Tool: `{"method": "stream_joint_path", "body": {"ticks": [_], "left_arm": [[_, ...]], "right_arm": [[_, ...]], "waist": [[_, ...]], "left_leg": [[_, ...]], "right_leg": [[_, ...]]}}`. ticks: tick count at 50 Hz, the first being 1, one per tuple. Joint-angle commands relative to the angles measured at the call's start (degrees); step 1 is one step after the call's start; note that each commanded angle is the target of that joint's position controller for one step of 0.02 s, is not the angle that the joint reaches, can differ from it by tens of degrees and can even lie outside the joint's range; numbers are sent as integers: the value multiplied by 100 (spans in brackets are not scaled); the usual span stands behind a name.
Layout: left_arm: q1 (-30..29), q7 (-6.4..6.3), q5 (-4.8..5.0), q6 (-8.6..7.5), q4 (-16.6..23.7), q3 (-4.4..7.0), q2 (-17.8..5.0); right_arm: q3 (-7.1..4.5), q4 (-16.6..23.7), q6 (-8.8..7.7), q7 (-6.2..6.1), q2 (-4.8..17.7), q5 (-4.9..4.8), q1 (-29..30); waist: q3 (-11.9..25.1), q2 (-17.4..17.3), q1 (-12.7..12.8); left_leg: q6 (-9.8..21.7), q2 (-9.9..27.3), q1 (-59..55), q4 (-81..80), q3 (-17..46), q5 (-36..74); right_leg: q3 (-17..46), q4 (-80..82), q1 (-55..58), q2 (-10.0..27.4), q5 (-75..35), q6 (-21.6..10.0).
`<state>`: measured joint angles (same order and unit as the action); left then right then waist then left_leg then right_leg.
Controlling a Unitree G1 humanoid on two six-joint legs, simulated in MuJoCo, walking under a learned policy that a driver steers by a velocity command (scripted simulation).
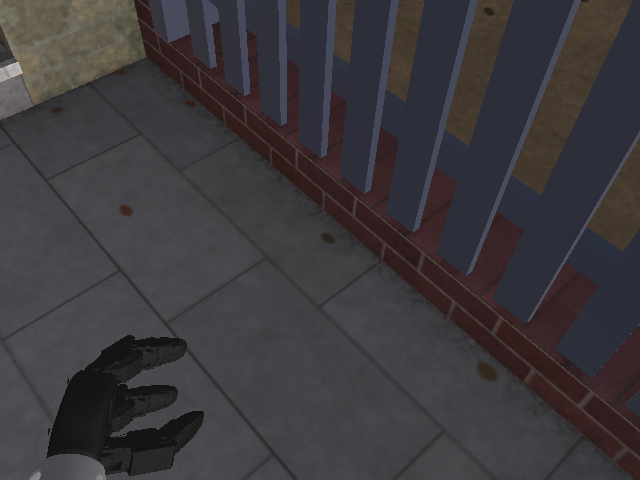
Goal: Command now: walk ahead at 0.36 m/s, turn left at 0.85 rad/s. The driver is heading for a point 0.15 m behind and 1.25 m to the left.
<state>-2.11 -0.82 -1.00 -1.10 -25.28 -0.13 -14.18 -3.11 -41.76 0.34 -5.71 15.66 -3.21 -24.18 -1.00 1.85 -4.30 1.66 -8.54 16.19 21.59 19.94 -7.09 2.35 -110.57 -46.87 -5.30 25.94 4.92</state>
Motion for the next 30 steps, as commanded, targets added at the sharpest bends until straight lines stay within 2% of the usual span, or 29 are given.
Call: {"method": "stream_joint_path", "body": {"ticks": [1,2,3,5,6,7,8,9,10,11,12,13,14,15,16,17,18,19,20,21,22,23,24,25,26,27,28,29,30], "left_arm": [[-717,63,7,-131,1139,23,-181],[-930,45,-47,-152,1356,18,-159],[-1172,-7,-12,-180,1468,87,-299],[-1873,-88,9,-141,1736,145,-299],[-2086,-96,156,-96,1804,220,-244],[-1410,37,-59,114,1251,241,-594],[-635,34,37,118,668,335,-457],[-240,-129,116,304,72,372,-82],[-128,-158,-310,77,-32,552,-759],[-339,-76,-149,4,-144,416,89],[-913,-46,-332,-161,-139,296,360],[-1209,-51,-432,-192,-116,361,307],[-921,-168,-347,-192,-322,498,-58],[-579,-123,-289,-83,-300,648,-412],[-1316,-48,-283,-32,-101,941,-1184],[-3306,-28,-80,75,436,1344,-2047],[-1711,-71,73,85,-190,802,-490],[-3992,74,55,-260,902,-83,993],[-4143,245,117,-242,1386,-262,1679],[-3397,328,72,-141,1724,-291,1759],[-2884,390,463,-414,1812,85,191],[-2802,127,545,-315,1862,336,-517],[-2378,32,488,-112,1622,520,-1045],[-1702,-11,392,-2,1136,466,-643],[-1349,-77,618,-113,810,712,-800],[-823,102,635,-386,387,762,-1017],[251,333,973,-444,-118,680,-448],[290,382,1111,-350,-318,671,-575],[-1715,343,891,-268,-32,837,-1221]], "right_arm": [[-249,347,-64,-52,573,-236,-571],[-289,326,-62,-27,493,-323,-593],[-279,265,-73,-10,332,-395,-721],[-298,105,-51,54,137,-524,-796],[-323,71,-48,62,170,-529,-690],[-734,334,-85,-14,1153,469,454],[-741,394,37,17,801,265,1074],[-692,115,152,28,617,269,308],[-672,432,361,277,692,188,256],[-632,90,376,332,770,141,333],[-695,-141,271,506,881,100,-53],[-719,-358,226,602,968,-103,-321],[-751,-345,164,681,1006,-63,-340],[-742,-339,45,585,941,-42,-469],[-852,-356,-124,472,1369,132,-1632],[-1114,-934,-248,359,2160,244,-5524],[-877,-1000,-211,314,1086,203,-2436],[-415,-926,-199,288,320,409,-2245],[-181,-1072,-432,261,-185,596,-2603],[6,-857,-637,304,-612,654,-2252],[26,-691,-585,454,-925,141,-2391],[-294,-471,-684,283,306,-89,-1513],[-440,-215,-768,104,922,-244,-796],[-347,-21,-606,223,936,-461,444],[-298,-65,-564,510,647,-394,527],[-517,-436,-284,709,1179,-425,5],[-608,-326,-180,658,1514,-268,532],[-630,-442,-182,539,1626,-251,265],[-751,-1059,-167,332,1792,-367,-2201]], "waist": [[777,-857,64],[681,-967,33],[624,-832,-66],[646,-725,-331],[594,-887,-338],[73,-922,-61],[-103,-189,357],[-276,275,82],[486,2479,13],[-32,1163,23],[-355,1263,-339],[-468,934,-493],[-636,860,-519],[-654,1100,-388],[-487,1251,-1321],[514,482,-3929],[1147,-3298,-2249],[422,-2454,-2291],[491,-2117,-1766],[616,-971,-789],[1210,-1468,-1140],[533,-1629,-705],[211,-1264,-268],[701,1178,765],[380,1998,852],[-270,2925,555],[-854,1833,1098],[-1552,626,640],[-2233,755,-1364]], "left_leg": [[1350,1822,-3146,389,2944,-15],[1358,1807,-3168,393,3146,-294],[1276,1817,-3211,457,3252,-295],[981,1615,-3458,528,2912,320],[793,1628,-3186,553,2887,700],[681,1172,-1906,771,2085,800],[48,64,-670,1620,735,824],[97,-529,471,2682,454,-2307],[11,-96,3776,3954,-806,-3360],[233,589,3758,4698,-914,-2543],[371,364,2977,4668,-1131,-2277],[428,221,2640,4413,-1393,-2056],[578,37,2451,4149,-1585,-2001],[674,-454,1887,3640,-2261,-2496],[1047,-710,408,1966,-3270,-2737],[2003,-211,-3256,-1099,-3621,-952],[2018,1705,-3296,-1664,-1695,3938],[1429,742,-1303,-30,-2462,3493],[1637,1020,-2091,1182,-1328,2613],[1412,1289,-2115,1745,584,3312],[1740,1206,-3130,836,2509,1253],[1904,1879,-3656,757,3668,1216],[1824,2277,-3884,591,4622,951],[1347,1998,-2179,508,3249,963],[874,815,-235,1882,809,1274],[177,-691,2688,3277,-1438,-1777],[-52,-160,3867,3947,-2214,-2590],[-146,-169,3569,3557,-2907,-2496],[-245,-828,1230,1875,-4489,-2539]], "right_leg": [[1504,403,-2355,399,1502,-285],[1676,868,-2232,423,1880,-281],[1846,1704,-2025,519,2026,-268],[1737,3851,-999,539,2057,-41],[1701,5067,-230,585,1997,140],[2101,7477,848,845,2222,-317],[1424,10253,3192,1013,-727,-129],[812,11920,4803,1056,-3210,-78],[1940,8155,7234,2478,-6044,-735],[525,9536,6588,1730,-4597,-296],[-30,10095,5880,1254,-4033,-385],[-419,10294,5838,1018,-4382,-111],[-854,10508,5799,895,-5080,133],[-1198,10580,5670,679,-7918,852],[-2049,8566,4824,71,-11756,1819],[-2516,2732,2381,-930,-13356,2706],[-1161,-1684,1557,-1082,920,751],[-344,-1621,1391,-334,2991,-369],[677,-2132,-372,-137,3550,-932],[1348,-1304,-1019,65,3256,-1258],[1557,-475,-1305,88,3812,-1668],[2764,1154,-1739,475,4340,-1407],[3493,4323,-2030,1152,4013,-1361],[3015,7545,828,1257,2910,-1288],[2635,9607,4014,1674,-62,-847],[1152,9303,6730,1289,-7096,176],[637,8320,6802,1521,-8221,901],[321,8730,6127,1373,-7738,1527],[-1189,8844,4285,136,-9296,2490]]}}
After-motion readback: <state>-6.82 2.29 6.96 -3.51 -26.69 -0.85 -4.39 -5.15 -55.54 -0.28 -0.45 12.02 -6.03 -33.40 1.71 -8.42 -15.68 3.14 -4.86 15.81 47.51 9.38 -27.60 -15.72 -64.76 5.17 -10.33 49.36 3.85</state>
